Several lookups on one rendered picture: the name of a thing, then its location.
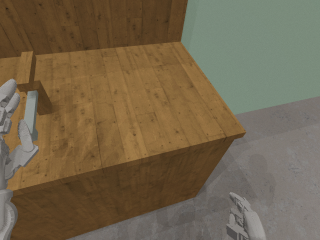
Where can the robot left forearm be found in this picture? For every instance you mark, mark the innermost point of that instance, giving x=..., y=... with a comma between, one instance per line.
x=8, y=214

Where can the tap lever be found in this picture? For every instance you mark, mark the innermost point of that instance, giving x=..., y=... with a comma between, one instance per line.
x=31, y=113

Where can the left robot hand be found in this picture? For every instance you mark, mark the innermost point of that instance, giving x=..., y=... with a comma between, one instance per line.
x=22, y=154

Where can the counter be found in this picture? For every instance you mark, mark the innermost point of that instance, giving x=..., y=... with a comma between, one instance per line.
x=127, y=121

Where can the right robot hand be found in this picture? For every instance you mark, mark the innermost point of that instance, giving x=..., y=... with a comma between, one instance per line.
x=249, y=226

